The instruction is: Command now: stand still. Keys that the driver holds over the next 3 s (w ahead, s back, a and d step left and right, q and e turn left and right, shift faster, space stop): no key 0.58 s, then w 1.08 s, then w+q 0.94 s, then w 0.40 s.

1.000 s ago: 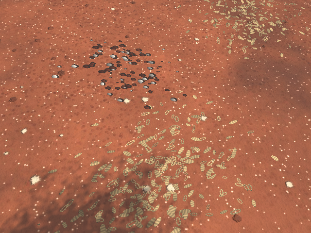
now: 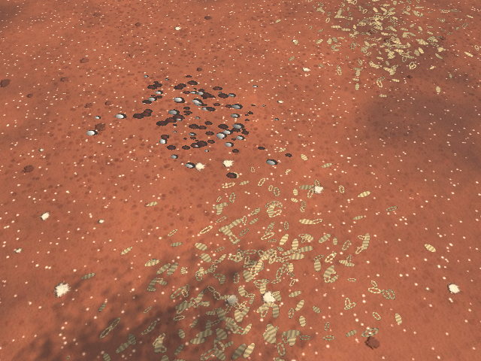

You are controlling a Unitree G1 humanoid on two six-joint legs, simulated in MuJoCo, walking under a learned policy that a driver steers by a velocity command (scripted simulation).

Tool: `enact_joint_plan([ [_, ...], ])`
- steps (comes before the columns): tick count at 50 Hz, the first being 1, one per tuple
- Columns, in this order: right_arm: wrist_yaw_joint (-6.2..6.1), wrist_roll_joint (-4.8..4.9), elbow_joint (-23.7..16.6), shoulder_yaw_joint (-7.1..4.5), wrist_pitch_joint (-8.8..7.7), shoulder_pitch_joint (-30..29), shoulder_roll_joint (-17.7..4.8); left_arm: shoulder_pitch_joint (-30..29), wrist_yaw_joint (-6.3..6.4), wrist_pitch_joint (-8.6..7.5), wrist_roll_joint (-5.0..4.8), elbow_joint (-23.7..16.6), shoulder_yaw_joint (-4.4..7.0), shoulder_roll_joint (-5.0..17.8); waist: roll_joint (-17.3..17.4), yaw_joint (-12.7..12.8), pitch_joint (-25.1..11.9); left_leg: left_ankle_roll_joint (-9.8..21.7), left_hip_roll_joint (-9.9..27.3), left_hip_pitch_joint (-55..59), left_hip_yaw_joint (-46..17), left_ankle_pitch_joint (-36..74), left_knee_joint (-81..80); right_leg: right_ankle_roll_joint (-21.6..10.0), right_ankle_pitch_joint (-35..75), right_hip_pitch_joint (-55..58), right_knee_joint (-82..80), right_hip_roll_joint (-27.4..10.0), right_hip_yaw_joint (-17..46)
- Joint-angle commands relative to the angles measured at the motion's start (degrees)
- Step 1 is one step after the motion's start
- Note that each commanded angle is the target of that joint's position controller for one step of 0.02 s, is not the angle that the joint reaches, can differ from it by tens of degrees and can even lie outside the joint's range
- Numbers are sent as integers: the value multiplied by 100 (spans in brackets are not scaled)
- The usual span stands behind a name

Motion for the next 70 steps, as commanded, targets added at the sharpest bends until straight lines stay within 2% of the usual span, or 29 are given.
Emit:
enact_joint_plan([
  [1,-22,1,-123,-87,-37,164,-616,165,23,-43,-5,-88,96,601,-12,9,-29,103,20,39,17,614,-446,-97,743,-225,-536,-102,42],
  [29,-36,18,-60,-10,-50,685,-349,622,66,-22,-22,364,4,339,10,49,91,171,-32,-85,36,556,-442,-34,651,-328,-480,-61,-71],
  [30,-40,13,0,7,-44,799,-275,739,70,-15,-20,431,-15,259,18,51,-48,181,-86,-27,86,-23,-481,-43,115,-270,-498,1,-140],
  [32,-73,79,-15,-55,-23,834,-432,746,100,-3,-77,412,27,357,85,44,211,354,-168,-325,66,-1948,-449,-186,-1647,-628,-289,171,-266],
  [35,-47,133,-109,-107,-159,961,-527,649,69,-172,-107,257,22,261,298,-19,694,727,266,-611,-625,-2965,-718,-390,-2182,-1274,-7,31,-126],
  [37,4,171,-63,-187,-277,1322,-694,538,-11,-341,-121,155,0,101,658,-134,587,1072,810,-228,-1481,-3166,-1084,-372,-1574,-1565,611,76,-292],
  [39,39,188,-116,-254,-324,1345,-864,530,-87,-472,-158,81,-21,-24,1023,-48,531,1407,1418,-411,-2412,-3314,-1608,-430,-977,-1302,1175,66,-466],
  [40,50,186,-226,-251,-329,1105,-849,643,-111,-514,-166,104,-11,-19,963,106,598,1375,1401,-808,-2351,-3145,-1628,-531,-945,-874,996,23,-443],
  [42,80,226,-588,-216,-331,215,-752,1589,-108,-543,-169,422,34,22,649,674,721,938,737,-1938,-1314,-2316,-847,-708,-801,693,-351,-111,-100],
  [43,89,241,-799,-128,-409,-155,-351,2356,-103,-565,-168,653,191,558,-595,906,620,513,-23,-2706,-116,-1377,840,-986,-1409,1396,-1085,-852,1333],
  [44,88,213,-1031,-77,-564,-193,-164,2884,-187,-617,-176,712,377,1307,-1930,987,470,345,-354,-3539,358,-1406,2458,-1609,-1272,1949,-1841,-2085,3442],
  [45,118,235,-1045,-131,-665,-248,-401,2616,-198,-680,-56,612,259,901,-1187,769,558,440,-92,-4035,-143,-1549,3528,-1716,-757,1974,-1768,-2273,3729],
  [46,190,261,-978,-136,-733,-43,-400,2316,-213,-717,-37,487,193,634,-773,557,579,555,89,-4260,-250,-1142,4003,-1563,-210,2064,-1649,-2088,3125],
  [48,265,213,-1000,-189,-816,-148,-469,1984,-258,-670,-79,360,123,479,-427,405,505,628,373,-4545,-89,-425,4022,-1282,985,2212,-1683,-1794,2088],
  [50,342,181,-1099,-204,-801,-352,-366,2073,-215,-542,-43,367,27,193,-540,397,386,549,493,-4222,144,-34,3583,-1059,1809,2029,-1813,-1443,1243],
  [52,412,160,-1262,-122,-742,-696,-138,1967,-124,-465,-6,257,12,259,-510,384,439,394,416,-3749,375,464,2759,-1035,1962,1463,-2005,-1214,730],
  [54,430,143,-1553,-19,-705,-1345,25,1784,-40,-465,-3,112,44,518,-495,437,591,275,202,-2791,569,1119,1510,-1010,1707,546,-2273,-1000,357],
  [56,438,173,-1724,-22,-658,-1608,-127,1924,-9,-511,-71,137,126,798,-682,415,621,281,56,-2110,620,1401,926,-1053,1609,324,-2520,-1149,343],
  [59,451,200,-1850,-120,-647,-1581,-506,1872,-9,-520,-152,160,202,850,-695,162,571,520,-16,-1811,468,1456,346,-912,2633,1000,-2183,-1415,242],
  [60,448,191,-1816,-191,-656,-1330,-646,1814,-14,-490,-121,146,232,901,-760,-20,303,623,-134,-1444,517,1354,339,-824,3753,1268,-1733,-1456,148],
  [62,393,229,-1380,-423,-615,192,-1014,1696,-33,-376,-15,77,237,876,-804,-768,-718,899,-392,436,661,1145,393,-574,5314,1118,188,-1171,-174],
  [63,337,190,-1170,-529,-570,1169,-1355,1671,-59,-365,75,-81,158,712,-324,-1099,-1423,1210,568,2162,-466,685,464,-426,3797,-162,1920,-913,-257],
  [64,390,62,-1004,-594,-560,1629,-1775,2517,-148,-485,24,-118,-99,-338,1559,-563,-2520,2221,2106,3804,-3554,-981,-504,-101,-659,-2054,4194,274,-132],
  [65,409,75,-1008,-439,-576,1373,-1220,2133,-190,-666,-134,-83,6,148,1297,-669,-2210,2078,2038,3405,-4496,-1483,-1426,-249,-1436,-2678,5053,155,570],
  [66,401,95,-1092,-361,-616,751,-946,1431,-206,-764,-307,-341,128,573,983,-507,-1114,1795,1913,2482,-3572,-1152,-1464,-373,-1053,-3166,5248,-158,404],
  [67,412,76,-1229,-305,-658,197,-797,1018,-165,-801,-299,-451,145,674,287,-316,-710,1658,1725,1500,-2733,-353,-1562,-426,-471,-2886,4995,-493,290],
  [68,446,9,-1259,-269,-692,-88,-665,861,-116,-771,-223,-465,202,662,64,-117,-447,1566,1501,723,-2081,338,-1684,-423,-142,-2576,4670,-697,198],
  [69,460,-53,-1225,-231,-718,-199,-545,1009,-95,-688,-169,-445,229,562,221,116,-432,1499,1285,278,-1616,579,-1833,-433,48,-2170,4427,-879,247],
  [70,476,-45,-1167,-213,-720,-190,-463,1111,-83,-606,-159,-426,232,435,337,216,-367,1510,1168,28,-1374,630,-1985,-421,78,-1987,4225,-919,219],
])
Next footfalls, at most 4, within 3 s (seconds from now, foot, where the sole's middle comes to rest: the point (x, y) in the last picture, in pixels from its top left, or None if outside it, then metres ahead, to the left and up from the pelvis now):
1.26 left None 0.42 0.12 -0.77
1.80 right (289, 289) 0.73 -0.12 -0.77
2.34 left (194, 227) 0.96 0.18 -0.77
2.84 right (209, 153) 1.32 0.14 -0.77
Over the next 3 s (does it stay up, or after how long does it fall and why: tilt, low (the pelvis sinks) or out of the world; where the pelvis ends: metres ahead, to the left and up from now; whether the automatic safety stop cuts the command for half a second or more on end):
stays up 1.20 0.17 0.00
